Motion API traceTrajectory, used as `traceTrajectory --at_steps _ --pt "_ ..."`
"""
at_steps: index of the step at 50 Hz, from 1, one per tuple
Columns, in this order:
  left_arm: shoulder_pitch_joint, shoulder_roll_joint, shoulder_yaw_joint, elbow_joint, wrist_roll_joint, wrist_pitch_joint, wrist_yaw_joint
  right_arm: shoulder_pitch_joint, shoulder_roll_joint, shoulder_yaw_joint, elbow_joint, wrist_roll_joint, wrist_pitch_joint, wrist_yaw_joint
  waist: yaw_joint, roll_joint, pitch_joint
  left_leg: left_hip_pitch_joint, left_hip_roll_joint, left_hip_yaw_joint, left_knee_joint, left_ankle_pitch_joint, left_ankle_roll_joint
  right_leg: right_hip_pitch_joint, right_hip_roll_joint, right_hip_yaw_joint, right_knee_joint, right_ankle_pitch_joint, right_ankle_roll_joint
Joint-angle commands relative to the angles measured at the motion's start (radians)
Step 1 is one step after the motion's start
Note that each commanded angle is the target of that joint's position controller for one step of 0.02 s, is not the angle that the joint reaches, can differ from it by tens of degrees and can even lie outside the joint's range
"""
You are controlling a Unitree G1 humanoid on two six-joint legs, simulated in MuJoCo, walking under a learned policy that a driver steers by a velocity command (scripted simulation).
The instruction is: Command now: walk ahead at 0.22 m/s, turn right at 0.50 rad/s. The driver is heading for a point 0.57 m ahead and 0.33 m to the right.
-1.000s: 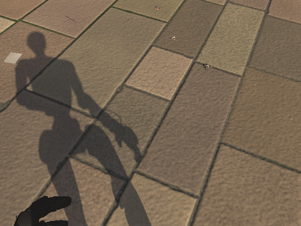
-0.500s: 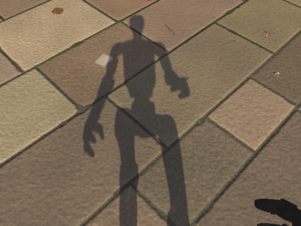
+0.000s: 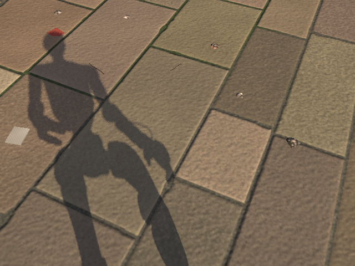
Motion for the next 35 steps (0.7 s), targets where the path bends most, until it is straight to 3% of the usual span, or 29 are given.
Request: traceTrajectory --at_steps 1,2,3,4,5,6,7,8,10,13,18,22,24,25,26,27,28,29,30,31,33,35 --pt "0.246 0.201 0.082 -0.019 0.004 -0.01 0.012 -0.057 -0.185 -0.043 -0.076 0.013 0.01 -0.019 0.177 0.073 -0.164 -0.095 0.164 -0.028 0.452 0.94 0.038 0.371 0.084 -0.02 -0.134 0.129 -0.076" --pt "0.27 0.303 0.099 -0.023 0.008 -0.002 0.038 0.03 -0.08 -0.01 -0.102 -0.042 -0.001 -0.009 0.112 -0.168 -0.268 -0.402 0.068 -0.04 0.787 0.167 -0.025 0.687 -0.145 0.268 -0.026 0.639 -0.172" --pt "0.23 0.338 0.095 -0.074 0.022 -0.005 0.036 0.128 -0.06 0.012 -0.121 -0.042 -0.019 0.01 0.062 -0.228 -0.473 -0.671 -0.102 -0.23 1.103 -0.347 -0.071 0.926 -0.375 0.74 -0.086 0.697 -0.419" --pt "0.224 0.268 0.083 -0.099 0.015 0.004 0.031 0.033 -0.157 -0.011 -0.11 -0.01 -0.026 0.023 0.143 -0.044 -0.504 -0.699 -0.037 -0.362 1.128 -0.262 -0.047 0.874 -0.322 0.648 -0.149 0.546 -0.374" --pt "0.162 0.222 0.07 -0.104 0.002 0.004 0.032 -0.053 -0.158 -0.011 -0.142 0.01 -0.022 0.021 0.128 -0.017 -0.367 -0.744 -0.004 -0.341 1.066 -0.168 -0.03 0.752 -0.271 0.527 -0.173 0.408 -0.321" --pt "0.113 0.184 0.06 -0.103 -0.014 0.011 0.038 -0.076 -0.145 -0.011 -0.131 -0.004 -0.01 0.006 0.093 0.06 -0.242 -0.742 0.034 -0.324 0.981 -0.106 -0.034 0.593 -0.216 0.444 -0.207 0.297 -0.267" --pt "0.084 0.169 0.056 -0.109 -0.012 0.017 0.046 -0.083 -0.155 -0.016 -0.136 -0.017 0.007 -0.006 0.069 0.03 -0.185 -0.694 0.053 -0.327 0.915 -0.062 -0.038 0.459 -0.194 0.418 -0.236 0.237 -0.251" --pt "0.069 0.168 0.055 -0.118 0.001 0.023 0.05 -0.07 -0.156 -0.02 -0.138 -0.018 0.023 -0.008 0.043 -0.006 -0.165 -0.624 0.055 -0.327 0.876 -0.039 -0.038 0.363 -0.165 0.399 -0.264 0.195 -0.24" --pt "0.05 0.186 0.063 -0.128 0.014 0.026 0.056 -0.042 -0.126 -0.015 -0.134 -0.024 0.033 -0.014 0.022 -0.036 -0.163 -0.567 0.036 -0.309 0.788 -0.012 -0.049 0.277 -0.132 0.357 -0.273 0.237 -0.234" --pt "0.064 0.208 0.072 -0.131 0.004 0.036 0.077 -0.068 -0.108 -0.008 -0.139 -0.029 0.037 -0.022 0.034 -0.043 -0.201 -0.571 0.018 -0.318 0.663 0.049 -0.074 0.289 -0.117 0.358 -0.253 0.214 -0.221" --pt "0.046 0.205 0.073 -0.152 -0.002 0.07 0.098 -0.148 -0.105 -0.006 -0.163 -0.017 0.037 -0.012 0.064 -0.099 -0.168 -0.533 -0.009 -0.336 0.475 0.134 -0.08 0.256 -0.075 0.429 -0.267 -0.179 -0.17" --pt "0.062 0.197 0.072 -0.16 -0.005 0.082 0.093 -0.146 -0.116 -0.012 -0.171 -0.009 0.011 0.005 0.073 -0.136 -0.163 -0.454 -0.035 -0.334 0.287 0.104 -0.053 0.313 -0.081 0.515 -0.206 -0.105 -0.155" --pt "0.05 0.178 0.065 -0.167 -0.017 0.09 0.096 -0.084 -0.129 -0.024 -0.154 -0.009 0.001 0.014 0.031 -0.124 -0.157 -0.305 -0.012 -0.323 0.054 0.242 -0.019 0.281 -0.034 0.511 -0.135 -0.09 -0.104" --pt "0.088 0.131 0.052 -0.171 -0.013 0.091 0.096 -0.063 -0.196 -0.041 -0.159 -0.027 0.003 0.01 0.048 0.001 -0.179 -0.19 0.168 -0.46 -0.002 0.286 0.046 0.187 0.034 0.429 0.008 -0.291 -0.047" --pt "0.098 0.114 0.05 -0.207 -0.018 0.082 0.092 -0.096 -0.278 -0.059 -0.157 -0.059 0.019 0.006 0.102 0.326 -0.114 -0.176 0.354 -0.706 -0.053 0.475 0.205 -0.029 0.203 0.2 0.197 -0.554 0.015" --pt "0.105 0.206 0.075 -0.197 0.002 0.068 0.087 -0.112 -0.22 -0.049 -0.181 -0.068 0.017 0.006 0.075 0.307 -0.127 -0.205 0.429 -0.775 -0.05 0.552 0.295 -0.055 0.139 0.19 0.449 -0.604 0.062" --pt "0.127 0.241 0.092 -0.168 -0.009 0.07 0.083 -0.152 -0.168 -0.034 -0.199 -0.057 0.018 0.0 0.085 0.216 -0.123 -0.217 0.378 -0.663 -0.022 0.566 0.268 -0.049 0.118 0.193 0.551 -0.539 0.078" --pt "0.149 0.225 0.094 -0.14 -0.013 0.083 0.087 -0.188 -0.14 -0.028 -0.206 -0.04 0.022 -0.003 0.098 0.165 -0.104 -0.217 0.304 -0.554 0.0 0.547 0.215 -0.051 0.106 0.174 0.597 -0.484 0.099" --pt "0.151 0.202 0.09 -0.135 -0.011 0.094 0.091 -0.199 -0.127 -0.024 -0.209 -0.024 0.025 -0.007 0.09 0.159 -0.093 -0.2 0.271 -0.495 0.011 0.544 0.191 -0.076 0.099 0.163 0.64 -0.434 0.116" --pt "0.143 0.17 0.08 -0.138 -0.015 0.103 0.089 -0.194 -0.125 -0.02 -0.208 -0.02 0.03 -0.01 0.082 0.159 -0.081 -0.201 0.252 -0.445 0.01 0.574 0.189 -0.08 0.091 0.145 0.649 -0.408 0.129" --pt "0.09 0.135 0.067 -0.167 -0.023 0.106 0.085 -0.163 -0.136 -0.025 -0.201 -0.028 0.041 -0.015 0.052 0.185 -0.075 -0.169 0.229 -0.378 -0.003 0.573 0.196 -0.081 0.075 0.092 0.562 -0.364 0.144" --pt "0.042 0.119 0.059 -0.193 -0.023 0.104 0.08 -0.133 -0.155 -0.034 -0.194 -0.03 0.051 -0.019 0.022 0.215 -0.095 -0.111 0.252 -0.361 -0.001 0.577 0.213 -0.065 0.047 0.073 0.453 -0.366 0.152"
